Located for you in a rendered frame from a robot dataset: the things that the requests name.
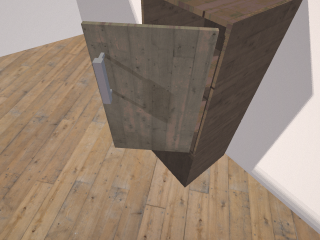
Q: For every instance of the handle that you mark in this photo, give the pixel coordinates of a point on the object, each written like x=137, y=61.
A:
x=102, y=78

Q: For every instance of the cupboard door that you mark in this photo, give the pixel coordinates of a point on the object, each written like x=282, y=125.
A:
x=158, y=75

